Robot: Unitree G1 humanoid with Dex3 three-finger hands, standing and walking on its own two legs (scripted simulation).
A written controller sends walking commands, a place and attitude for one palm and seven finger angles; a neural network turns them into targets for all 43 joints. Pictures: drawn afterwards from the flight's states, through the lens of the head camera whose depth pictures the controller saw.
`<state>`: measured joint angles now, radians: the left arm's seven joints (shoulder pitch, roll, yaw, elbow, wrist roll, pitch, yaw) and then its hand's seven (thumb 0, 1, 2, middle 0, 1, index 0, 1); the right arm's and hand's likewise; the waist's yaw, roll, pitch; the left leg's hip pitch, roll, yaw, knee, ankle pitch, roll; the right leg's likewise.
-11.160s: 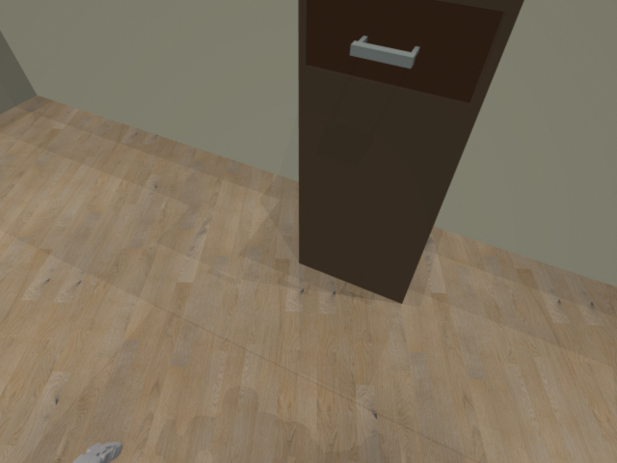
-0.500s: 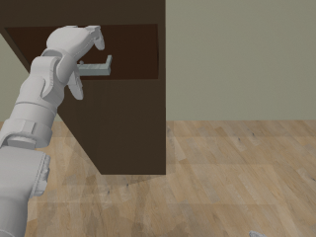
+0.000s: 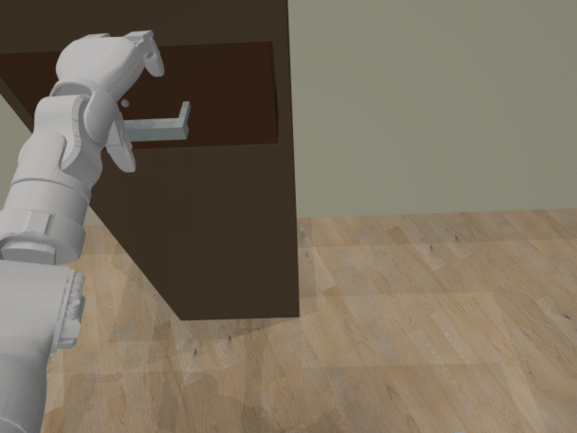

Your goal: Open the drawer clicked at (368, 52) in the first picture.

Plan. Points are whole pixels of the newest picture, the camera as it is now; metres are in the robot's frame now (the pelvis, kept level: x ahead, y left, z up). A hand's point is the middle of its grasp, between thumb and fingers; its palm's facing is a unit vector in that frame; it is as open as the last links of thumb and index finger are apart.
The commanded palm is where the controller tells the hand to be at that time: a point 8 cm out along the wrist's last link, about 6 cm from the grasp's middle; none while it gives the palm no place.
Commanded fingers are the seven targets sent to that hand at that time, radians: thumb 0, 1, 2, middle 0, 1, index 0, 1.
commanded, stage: move the hooked fingers above the handle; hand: left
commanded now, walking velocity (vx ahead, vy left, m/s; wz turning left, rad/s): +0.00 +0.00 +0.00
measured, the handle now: (145, 120) +0.53 +0.22 +0.15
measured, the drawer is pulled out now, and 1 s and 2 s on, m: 0.00 0.00 0.00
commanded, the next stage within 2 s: lower the fingers behind the handle in 1.80 s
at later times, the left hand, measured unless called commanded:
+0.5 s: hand (117, 95) +0.48 +0.22 +0.22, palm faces +0.05 +0.00 -1.00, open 13.8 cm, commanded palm +0.46 +0.22 +0.27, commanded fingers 0.00 -0.50 0.30 -0.30 -1.20 -0.30 -1.20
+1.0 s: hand (101, 99) +0.48 +0.24 +0.22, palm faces +0.02 +0.01 -1.00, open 13.8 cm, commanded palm +0.46 +0.23 +0.27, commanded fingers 0.00 -0.50 0.30 -0.30 -1.20 -0.30 -1.20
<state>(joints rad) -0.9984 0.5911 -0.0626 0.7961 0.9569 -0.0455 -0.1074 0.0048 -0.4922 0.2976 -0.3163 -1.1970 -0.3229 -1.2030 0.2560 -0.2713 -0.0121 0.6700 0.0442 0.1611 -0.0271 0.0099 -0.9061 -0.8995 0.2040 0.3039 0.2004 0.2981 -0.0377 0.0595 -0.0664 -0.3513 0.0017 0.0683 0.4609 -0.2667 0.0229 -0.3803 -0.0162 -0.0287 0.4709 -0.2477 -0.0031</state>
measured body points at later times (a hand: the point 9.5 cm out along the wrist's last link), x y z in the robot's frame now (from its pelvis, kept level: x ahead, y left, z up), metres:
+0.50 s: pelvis -0.01 -0.01 +0.00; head +0.04 -0.03 +0.45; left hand +0.47 +0.22 +0.27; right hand +0.11 -0.26 -0.13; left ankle -0.03 +0.10 -0.74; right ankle -0.02 -0.12 -0.74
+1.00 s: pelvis +0.00 +0.00 +0.00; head +0.04 -0.03 +0.45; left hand +0.47 +0.24 +0.27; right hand +0.09 -0.26 -0.14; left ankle -0.03 +0.10 -0.74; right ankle -0.02 -0.12 -0.74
